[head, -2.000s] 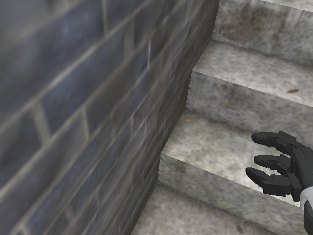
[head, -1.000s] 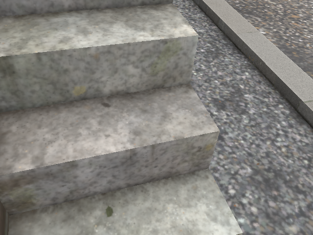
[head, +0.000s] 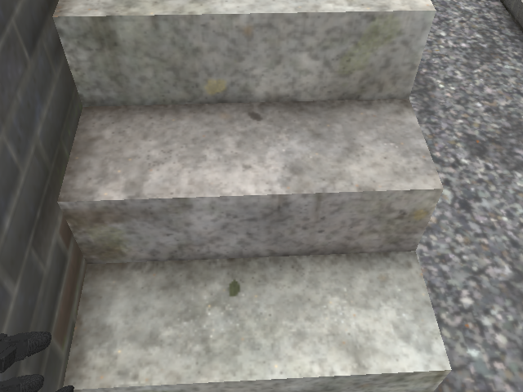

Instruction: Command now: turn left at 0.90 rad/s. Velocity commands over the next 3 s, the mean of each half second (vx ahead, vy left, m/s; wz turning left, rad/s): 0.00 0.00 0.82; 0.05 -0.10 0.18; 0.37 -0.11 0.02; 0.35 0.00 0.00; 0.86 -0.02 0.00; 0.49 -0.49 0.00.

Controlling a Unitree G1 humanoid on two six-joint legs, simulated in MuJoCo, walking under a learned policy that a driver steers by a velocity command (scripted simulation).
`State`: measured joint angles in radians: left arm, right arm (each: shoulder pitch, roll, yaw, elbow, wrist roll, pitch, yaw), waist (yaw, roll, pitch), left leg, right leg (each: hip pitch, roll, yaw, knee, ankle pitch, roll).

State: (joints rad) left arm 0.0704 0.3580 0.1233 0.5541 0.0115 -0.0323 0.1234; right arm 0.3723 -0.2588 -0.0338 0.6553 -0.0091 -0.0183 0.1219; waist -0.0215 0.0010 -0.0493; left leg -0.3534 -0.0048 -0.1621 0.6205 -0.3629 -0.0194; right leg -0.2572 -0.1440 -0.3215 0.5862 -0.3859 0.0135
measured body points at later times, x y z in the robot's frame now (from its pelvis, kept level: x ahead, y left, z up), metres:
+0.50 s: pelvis -0.02 +0.07 +0.00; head +0.00 +0.11 +0.45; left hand +0.21 +0.31 -0.06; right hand -0.01 -0.13 -0.13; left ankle -0.03 +0.13 -0.73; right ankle -0.03 -0.09 -0.48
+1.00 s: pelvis -0.02 -0.03 +0.03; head +0.04 +0.05 +0.47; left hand +0.15 +0.18 -0.10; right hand +0.04 -0.33 -0.05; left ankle -0.04 +0.13 -0.73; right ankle +0.12 -0.14 -0.42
